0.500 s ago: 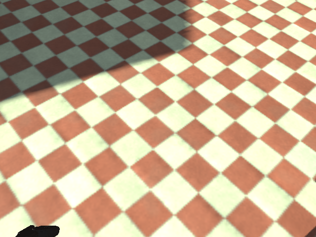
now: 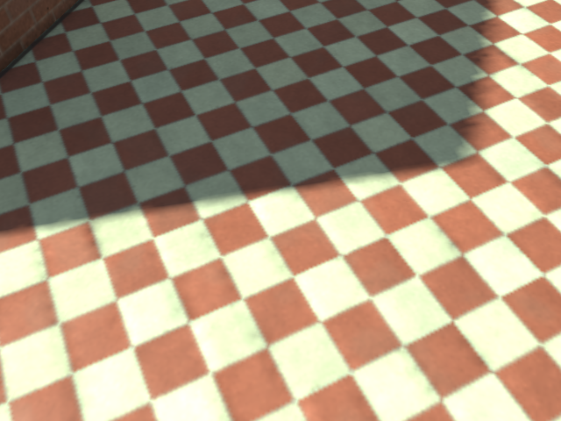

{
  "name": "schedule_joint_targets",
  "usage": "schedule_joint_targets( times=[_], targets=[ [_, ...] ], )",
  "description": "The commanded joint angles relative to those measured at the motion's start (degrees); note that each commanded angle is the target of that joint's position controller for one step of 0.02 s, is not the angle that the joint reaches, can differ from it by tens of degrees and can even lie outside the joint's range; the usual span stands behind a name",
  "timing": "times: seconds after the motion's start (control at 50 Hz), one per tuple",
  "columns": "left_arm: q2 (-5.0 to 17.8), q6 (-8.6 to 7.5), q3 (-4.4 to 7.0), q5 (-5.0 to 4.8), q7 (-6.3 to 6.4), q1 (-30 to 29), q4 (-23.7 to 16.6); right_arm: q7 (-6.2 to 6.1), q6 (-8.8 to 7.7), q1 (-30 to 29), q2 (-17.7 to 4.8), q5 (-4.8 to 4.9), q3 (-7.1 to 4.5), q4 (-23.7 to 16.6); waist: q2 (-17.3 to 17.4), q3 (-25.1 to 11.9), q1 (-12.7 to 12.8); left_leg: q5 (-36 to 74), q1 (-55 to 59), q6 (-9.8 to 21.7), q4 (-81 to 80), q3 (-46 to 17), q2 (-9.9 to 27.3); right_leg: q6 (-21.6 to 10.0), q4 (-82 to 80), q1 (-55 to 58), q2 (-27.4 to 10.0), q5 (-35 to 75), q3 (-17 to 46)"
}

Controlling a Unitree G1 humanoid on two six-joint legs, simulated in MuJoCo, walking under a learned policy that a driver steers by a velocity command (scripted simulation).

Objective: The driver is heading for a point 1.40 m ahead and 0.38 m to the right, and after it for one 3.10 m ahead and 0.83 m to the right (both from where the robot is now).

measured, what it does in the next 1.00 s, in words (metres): walks ahead, turning right: left foot, then right foot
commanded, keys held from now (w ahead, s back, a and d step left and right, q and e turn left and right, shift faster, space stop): w+e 1.00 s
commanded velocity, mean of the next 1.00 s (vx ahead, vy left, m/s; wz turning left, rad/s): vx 0.50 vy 0.00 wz -0.44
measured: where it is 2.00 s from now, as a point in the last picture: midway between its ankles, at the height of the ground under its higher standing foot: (413, 264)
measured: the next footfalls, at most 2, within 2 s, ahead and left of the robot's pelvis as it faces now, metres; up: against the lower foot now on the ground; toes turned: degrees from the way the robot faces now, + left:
left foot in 0.20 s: +0.28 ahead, +0.15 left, +0.00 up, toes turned -5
right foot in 0.72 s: +0.48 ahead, -0.17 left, +0.00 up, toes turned -24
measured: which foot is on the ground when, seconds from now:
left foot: up 0.00-0.18, down 0.20-0.72, up 0.74-1.00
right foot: down 0.00-0.20, up 0.22-0.70, down 0.72-1.00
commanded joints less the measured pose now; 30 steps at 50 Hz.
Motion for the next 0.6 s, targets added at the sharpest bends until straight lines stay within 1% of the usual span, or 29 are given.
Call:
schedule_joint_targets(
  times=[0.02,0.08,0.12,0.14,0.16,0.18,0.2,0.22,0.24,0.26,0.28,0.3,0.32,0.34,0.36,0.4,0.42,0.48,0.52,0.56,0.6],
  targets=[
    [10.0,-0.40,2.16,-0.81,0.45,-2.1,-3.6,0.44,-1.28,-5.1,-1.3,0.03,0.17,-4.8,-6.5,0.3,-0.4,9.2,3.0,-0.7,-10.6,1.4,-0.9,-9.3,-6.7,-2.1,-13.1,13.1,8.8],
    [10.7,0.47,2.27,-1.23,0.61,1.4,-2.1,1.12,-1.94,-9.4,-2.3,0.61,-0.13,-6.2,-6.9,0.9,0.7,11.9,6.0,-0.9,-16.5,1.4,-2.9,-8.6,-4.6,-0.5,-14.3,12.3,10.4],
    [11.3,1.06,2.45,-1.42,0.93,1.9,-1.8,1.54,-2.48,-10.1,-3.7,0.78,-0.69,-6.8,-7.5,0.8,-0.3,9.8,8.1,0.0,-19.8,0.4,-3.4,-7.5,-2.3,1.7,-15.7,10.8,12.9],
    [11.8,1.36,2.64,-1.38,1.12,1.6,-1.8,1.58,-2.71,-9.0,-4.6,0.81,-1.06,-6.6,-8.0,0.4,-1.4,8.3,10.6,0.6,-21.1,0.4,-3.7,-6.8,-0.8,2.2,-16.2,11.1,13.8],
    [11.9,1.62,2.66,-1.35,1.27,0.9,-1.8,1.45,-2.90,-6.0,-5.5,0.76,-1.61,-5.8,-8.0,-0.9,-3.7,7.9,15.9,1.5,-23.1,1.1,-4.2,-5.8,2.4,1.6,-15.7,13.5,13.4],
    [10.9,1.65,2.23,-1.02,1.31,0.9,-1.9,0.98,-2.95,0.0,-7.6,0.42,-2.76,-4.0,-7.2,-4.6,-6.6,7.3,25.5,3.0,-24.2,1.6,-4.3,-4.4,9.3,-0.5,-12.9,18.0,11.6],
    [7.7,1.40,1.02,-0.05,1.19,-0.2,-3.4,0.30,-2.95,9.1,-11.0,-0.70,-3.90,-2.9,-3.8,-12.0,-11.0,7.6,40.2,6.3,-22.1,-5.3,3.6,-2.1,23.8,-8.6,-9.5,11.1,9.2],
    [1.8,0.59,-0.74,-0.20,1.32,6.2,-4.9,0.08,-2.05,14.5,-15.9,-1.53,-5.05,-1.9,11.0,-20.6,-9.6,1.6,59.2,13.9,-24.3,-26.5,18.1,1.7,44.1,-28.7,-1.9,-14.0,2.8],
    [5.6,0.13,0.07,-1.51,1.36,6.0,-4.5,0.30,-1.70,15.8,-11.9,-1.03,-4.15,-1.3,12.2,-21.2,-10.5,-7.8,57.2,15.7,-29.7,-36.7,19.3,2.0,53.8,-35.6,-3.0,-23.6,7.7],
    [9.3,0.29,1.32,-2.35,1.34,1.9,-5.3,0.31,-1.68,12.8,-8.8,-0.36,-3.14,-1.1,7.8,-12.9,-10.1,-10.1,50.6,13.6,-31.1,-29.2,17.4,1.9,57.1,-38.9,-5.6,-19.4,8.3],
    [9.2,0.65,1.42,-2.00,1.42,-0.9,-5.8,0.40,-1.72,9.2,-6.9,-0.26,-2.46,-1.2,5.2,-8.3,-8.7,-7.7,43.7,12.2,-32.6,-22.2,14.9,1.9,56.5,-38.1,-7.6,-14.9,6.9],
    [8.6,1.13,1.59,-1.36,1.42,-2.3,-6.1,0.62,-1.83,5.9,-5.0,-0.43,-1.91,-1.0,4.1,-4.7,-7.0,-4.1,37.5,11.6,-34.9,-17.2,12.7,2.2,54.3,-36.5,-9.0,-11.5,6.6],
    [7.8,1.88,1.81,-1.18,1.31,-1.9,-6.1,0.70,-2.18,3.7,-3.9,-0.76,-1.64,-0.7,5.1,-2.8,-5.2,-0.9,32.8,11.0,-37.0,-12.9,11.1,2.4,52.5,-33.7,-10.5,-9.1,6.9],
    [6.6,2.60,1.68,-1.30,1.15,-1.4,-6.1,0.74,-2.52,2.3,-3.9,-0.87,-1.82,-0.4,5.3,-1.8,-4.1,1.5,29.6,10.8,-38.8,-9.9,10.3,2.7,51.8,-31.4,-11.0,-7.5,6.6],
    [5.5,3.17,1.54,-1.28,1.04,-1.6,-6.3,0.69,-2.94,1.8,-4.2,-0.86,-2.07,0.1,4.6,-1.2,-3.6,4.6,28.0,11.2,-40.1,-7.2,10.3,3.0,51.3,-30.9,-11.2,-6.1,6.4],
    [4.9,3.81,1.54,-0.94,1.04,-3.2,-7.5,0.42,-3.53,1.9,-5.4,-0.97,-2.65,1.2,2.5,-0.2,-3.1,9.4,27.4,11.7,-41.5,-3.0,10.6,3.7,48.7,-32.4,-11.5,-2.4,6.9],
    [4.7,3.90,1.50,-0.78,0.95,-4.4,-8.1,0.23,-3.59,2.3,-5.9,-1.01,-2.87,1.8,1.6,0.2,-3.2,11.1,28.0,11.9,-41.8,-1.0,10.6,4.0,46.3,-33.3,-11.5,-0.1,7.1],
    [3.8,3.52,1.05,-0.80,-0.06,-8.6,-9.5,-0.31,-3.19,3.1,-7.4,-0.91,-3.30,3.0,0.7,1.1,-4.5,13.3,29.4,10.7,-42.1,5.3,9.3,3.7,36.1,-32.5,-11.0,8.7,5.5],
    [3.3,3.29,0.65,-0.69,-0.88,-13.1,-11.0,-0.59,-2.78,4.5,-8.7,-0.58,-3.63,3.7,0.0,2.2,-6.2,13.3,30.4,10.1,-42.1,8.1,9.4,3.1,30.1,-31.3,-10.4,12.1,3.2],
    [3.3,3.32,0.51,-0.74,-1.52,-16.7,-12.7,-0.67,-2.20,6.3,-9.8,-0.07,-4.01,4.7,-0.4,3.4,-7.5,13.1,33.3,9.6,-41.6,9.6,10.4,2.2,26.1,-31.5,-10.0,11.6,1.7],
    [3.9,3.43,0.62,-0.83,-2.07,-19.2,-14.4,-0.65,-1.47,7.6,-10.7,0.61,-4.38,5.5,-0.2,4.2,-8.0,14.4,37.2,8.7,-40.1,10.7,11.5,0.9,23.4,-32.3,-9.6,8.6,0.6]
  ],
)
Velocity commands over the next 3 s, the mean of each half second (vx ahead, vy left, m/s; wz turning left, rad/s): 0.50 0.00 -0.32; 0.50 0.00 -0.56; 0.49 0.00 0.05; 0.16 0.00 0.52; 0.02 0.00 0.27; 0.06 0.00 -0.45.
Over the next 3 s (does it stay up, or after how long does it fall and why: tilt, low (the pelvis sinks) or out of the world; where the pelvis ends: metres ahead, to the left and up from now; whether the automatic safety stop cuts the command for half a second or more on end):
stays up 0.91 -0.20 0.00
